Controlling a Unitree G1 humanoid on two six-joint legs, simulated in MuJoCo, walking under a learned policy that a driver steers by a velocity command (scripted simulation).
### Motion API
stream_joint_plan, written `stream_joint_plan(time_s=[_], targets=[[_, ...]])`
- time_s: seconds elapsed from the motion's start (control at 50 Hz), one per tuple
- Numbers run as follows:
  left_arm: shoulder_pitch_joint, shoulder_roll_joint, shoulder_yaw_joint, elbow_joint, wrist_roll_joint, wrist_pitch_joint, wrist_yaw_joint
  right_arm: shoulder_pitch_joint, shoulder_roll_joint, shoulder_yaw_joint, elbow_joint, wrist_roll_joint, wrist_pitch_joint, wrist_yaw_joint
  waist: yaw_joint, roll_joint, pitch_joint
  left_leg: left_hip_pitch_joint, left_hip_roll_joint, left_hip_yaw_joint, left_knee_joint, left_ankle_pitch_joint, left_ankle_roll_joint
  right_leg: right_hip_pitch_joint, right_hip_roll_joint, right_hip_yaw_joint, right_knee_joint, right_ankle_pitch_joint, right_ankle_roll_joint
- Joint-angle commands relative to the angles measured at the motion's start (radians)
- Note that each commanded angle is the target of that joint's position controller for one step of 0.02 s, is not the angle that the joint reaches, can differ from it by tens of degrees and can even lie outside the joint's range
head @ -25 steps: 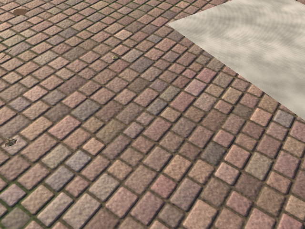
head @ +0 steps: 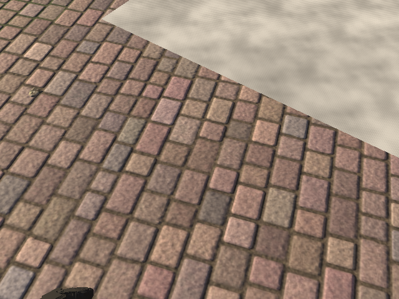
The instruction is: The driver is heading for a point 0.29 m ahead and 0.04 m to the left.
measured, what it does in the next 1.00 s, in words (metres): walks ahead: left foot, then right foot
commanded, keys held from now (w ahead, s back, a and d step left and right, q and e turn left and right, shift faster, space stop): w+e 0.02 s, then w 0.04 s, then w+q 0.04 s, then no key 0.90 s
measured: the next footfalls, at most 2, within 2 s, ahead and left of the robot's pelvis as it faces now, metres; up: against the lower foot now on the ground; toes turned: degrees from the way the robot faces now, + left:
left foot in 0.40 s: +0.41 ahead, +0.11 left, +0.00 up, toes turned -4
right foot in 0.70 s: +0.30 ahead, -0.12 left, +0.00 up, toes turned -5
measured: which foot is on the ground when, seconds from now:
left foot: up 0.00-0.38, down 0.40-1.00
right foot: down 0.00-0.44, up 0.46-0.68, down 0.70-1.00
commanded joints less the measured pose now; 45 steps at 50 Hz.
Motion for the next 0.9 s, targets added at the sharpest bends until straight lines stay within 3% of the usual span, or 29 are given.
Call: stream_joint_plan(time_s=[0.02, 0.04, 0.06, 0.08, 0.14, 0.2, 0.24, 0.3, 0.34, 0.38, 0.4, 0.42, 0.44, 0.46, 0.48, 0.5, 0.52, 0.54, 0.56, 0.6, 0.66, 0.68, 0.7, 0.72, 0.74, 0.78, 0.84, 0.9], targets=[[0.288, 0.161, 0.045, 0.026, 0.007, -0.020, 0.018, -0.140, -0.148, -0.024, -0.187, 0.049, -0.091, 0.017, 0.129, -0.048, -0.212, -0.747, -0.023, -0.196, 0.394, 0.087, 0.052, 0.745, -0.354, 0.712, -0.418, -0.114, -0.229], [0.191, 0.125, 0.032, 0.003, 0.004, -0.032, 0.013, -0.121, -0.145, -0.028, -0.161, 0.032, -0.087, 0.006, 0.064, 0.062, -0.146, -0.669, 0.029, -0.190, 0.311, 0.159, 0.048, 0.568, -0.308, 0.581, -0.426, -0.003, -0.188], [0.131, 0.093, 0.022, -0.013, 0.010, -0.038, 0.013, -0.090, -0.151, -0.039, -0.149, 0.014, -0.072, -0.001, 0.022, 0.067, -0.116, -0.587, 0.062, -0.187, 0.238, 0.198, 0.035, 0.438, -0.269, 0.482, -0.437, 0.089, -0.165], [0.114, 0.070, 0.011, -0.014, 0.020, -0.040, 0.016, -0.050, -0.145, -0.042, -0.137, 0.011, -0.052, 0.003, -0.008, 0.037, -0.110, -0.516, 0.090, -0.187, 0.203, 0.218, 0.028, 0.356, -0.252, 0.414, -0.452, 0.142, -0.154], [0.163, 0.101, 0.011, 0.019, 0.020, -0.050, 0.030, -0.103, -0.120, -0.041, -0.165, -0.013, -0.021, -0.003, -0.012, -0.001, -0.059, -0.480, 0.092, -0.139, 0.077, 0.267, -0.015, 0.217, -0.220, 0.280, -0.469, 0.457, -0.146], [0.204, 0.124, 0.011, 0.038, 0.027, -0.041, 0.052, -0.197, -0.093, -0.029, -0.203, -0.028, -0.019, -0.007, 0.011, -0.024, -0.055, -0.467, 0.051, -0.098, -0.166, 0.444, -0.030, 0.200, -0.158, 0.163, -0.434, 0.681, -0.091], [0.246, 0.128, 0.010, 0.052, 0.020, -0.029, 0.060, -0.272, -0.073, -0.018, -0.218, -0.023, -0.023, 0.003, 0.053, -0.035, -0.075, -0.426, 0.010, -0.078, -0.343, 0.589, -0.016, 0.242, -0.137, 0.136, -0.414, 0.658, -0.048], [0.286, 0.130, 0.005, 0.078, 0.018, -0.016, 0.068, -0.331, -0.089, -0.014, -0.232, -0.011, -0.024, 0.021, 0.082, -0.057, -0.098, -0.403, -0.022, -0.092, -0.469, 0.670, -0.002, 0.341, -0.180, 0.173, -0.383, 0.578, -0.038], [0.281, 0.123, 0.001, 0.088, 0.021, -0.008, 0.070, -0.337, -0.114, -0.019, -0.235, -0.018, -0.025, 0.031, 0.071, -0.067, -0.103, -0.403, -0.032, -0.110, -0.514, 0.604, 0.023, 0.414, -0.218, 0.212, -0.326, 0.573, -0.038], [0.258, 0.123, 0.000, 0.091, 0.020, 0.000, 0.073, -0.271, -0.148, -0.030, -0.215, -0.029, -0.032, 0.036, 0.023, -0.067, -0.125, -0.328, -0.051, -0.108, -0.582, 0.570, 0.060, 0.461, -0.224, 0.239, -0.227, 0.594, -0.015], [0.259, 0.119, -0.002, 0.091, 0.020, 0.001, 0.074, -0.202, -0.172, -0.038, -0.191, -0.037, -0.038, 0.033, -0.011, -0.041, -0.159, -0.208, -0.048, -0.107, -0.649, 0.749, 0.084, 0.455, -0.176, 0.220, -0.127, 0.601, 0.018], [0.313, 0.095, -0.010, 0.084, 0.038, -0.004, 0.072, -0.146, -0.228, -0.046, -0.185, -0.055, -0.040, 0.031, 0.004, 0.048, -0.266, 0.020, 0.071, -0.211, -0.567, 1.162, 0.140, 0.352, -0.104, 0.194, 0.040, 0.401, 0.059], [0.474, 0.022, -0.032, 0.131, 0.031, -0.008, 0.067, -0.105, -0.202, -0.035, -0.172, -0.062, -0.025, 0.029, 0.032, 0.222, -0.409, 0.285, 0.272, -0.416, -0.526, 1.359, 0.324, 0.144, -0.022, 0.174, 0.300, -0.092, 0.127], [0.447, 0.077, -0.024, 0.141, 0.015, 0.000, 0.060, -0.074, -0.113, -0.014, -0.161, -0.040, -0.008, 0.034, -0.004, 0.232, -0.462, 0.283, 0.320, -0.526, -0.583, 1.242, 0.374, 0.082, -0.008, 0.196, 0.416, -0.508, 0.154], [0.378, 0.135, -0.007, 0.123, 0.000, 0.017, 0.060, -0.125, -0.112, -0.007, -0.165, -0.019, 0.003, 0.038, -0.001, 0.151, -0.371, 0.178, 0.290, -0.517, -0.632, 0.928, 0.337, 0.031, -0.046, 0.220, 0.472, -0.513, 0.160], [0.319, 0.129, -0.004, 0.115, -0.003, 0.040, 0.070, -0.199, -0.114, -0.005, -0.177, -0.017, 0.015, 0.036, 0.012, 0.088, -0.272, 0.056, 0.255, -0.483, -0.683, 0.673, 0.294, 0.001, -0.077, 0.197, 0.480, -0.458, 0.171], [0.292, 0.115, -0.002, 0.113, 0.004, 0.064, 0.079, -0.275, -0.107, 0.001, -0.189, -0.022, 0.024, 0.034, 0.033, 0.070, -0.185, -0.087, 0.221, -0.433, -0.742, 0.484, 0.260, 0.017, -0.104, 0.182, 0.416, -0.416, 0.178], [0.293, 0.101, -0.001, 0.115, 0.009, 0.082, 0.089, -0.327, -0.112, 0.000, -0.197, -0.031, 0.031, 0.030, 0.057, 0.107, -0.144, -0.195, 0.180, -0.389, -0.791, 0.331, 0.223, 0.077, -0.124, 0.173, 0.326, -0.364, 0.182], [0.309, 0.074, -0.008, 0.125, 0.014, 0.091, 0.095, -0.357, -0.121, -0.005, -0.196, -0.039, 0.040, 0.028, 0.071, 0.145, -0.120, -0.277, 0.134, -0.334, -0.819, 0.267, 0.200, 0.148, -0.112, 0.140, 0.236, -0.331, 0.187], [0.335, 0.051, -0.013, 0.149, 0.022, 0.089, 0.100, -0.344, -0.116, -0.006, -0.184, -0.041, 0.048, 0.022, 0.070, 0.169, -0.144, -0.304, 0.102, -0.275, -0.821, 0.250, 0.195, 0.244, -0.099, 0.111, 0.111, -0.252, 0.184], [0.356, 0.046, -0.012, 0.179, 0.033, 0.081, 0.092, -0.334, -0.113, -0.004, -0.162, -0.014, 0.056, 0.013, 0.086, 0.138, -0.164, -0.324, 0.083, -0.243, -0.802, 0.085, 0.165, 0.366, -0.082, 0.073, -0.096, -0.034, 0.155], [0.340, 0.050, -0.012, 0.176, 0.045, 0.080, 0.090, -0.310, -0.098, 0.002, -0.148, -0.012, 0.057, 0.013, 0.082, 0.119, -0.143, -0.343, 0.064, -0.234, -0.800, -0.004, 0.127, 0.381, -0.092, 0.083, -0.147, -0.009, 0.137], [0.317, 0.072, -0.012, 0.162, 0.054, 0.077, 0.091, -0.292, -0.087, 0.006, -0.137, -0.017, 0.058, 0.014, 0.068, 0.086, -0.103, -0.357, 0.041, -0.220, -0.777, -0.050, 0.085, 0.357, -0.141, 0.140, -0.204, -0.025, 0.112], [0.289, 0.130, -0.002, 0.158, 0.042, 0.073, 0.095, -0.270, -0.098, 0.000, -0.138, -0.022, 0.060, 0.014, 0.021, 0.005, -0.053, -0.321, -0.013, -0.167, -0.750, -0.016, 0.052, 0.243, -0.163, 0.173, -0.233, -0.184, 0.080], [0.275, 0.113, -0.004, 0.168, 0.032, 0.063, 0.094, -0.284, -0.092, 0.001, -0.137, -0.027, 0.061, 0.010, 0.020, -0.047, -0.031, -0.217, -0.042, -0.128, -0.700, 0.080, 0.034, 0.124, -0.154, 0.178, -0.274, -0.314, 0.075], [0.241, 0.079, -0.014, 0.177, 0.035, 0.036, 0.092, -0.266, -0.077, 0.001, -0.122, -0.024, 0.062, 0.003, 0.003, -0.089, -0.031, -0.117, -0.045, -0.115, -0.634, 0.224, 0.044, 0.073, -0.152, 0.178, -0.315, -0.282, 0.109], [0.261, 0.072, -0.017, 0.191, 0.028, 0.010, 0.090, -0.243, -0.081, -0.002, -0.094, -0.022, 0.061, 0.002, 0.013, -0.052, -0.056, -0.114, -0.045, -0.110, -0.606, 0.357, 0.061, 0.148, -0.144, 0.162, -0.280, -0.121, 0.126], [0.294, 0.070, -0.019, 0.210, 0.023, 0.009, 0.090, -0.249, -0.077, -0.003, -0.079, -0.017, 0.062, 0.006, 0.028, -0.023, -0.079, -0.110, -0.043, -0.108, -0.588, 0.463, 0.061, 0.204, -0.137, 0.148, -0.247, -0.005, 0.120]])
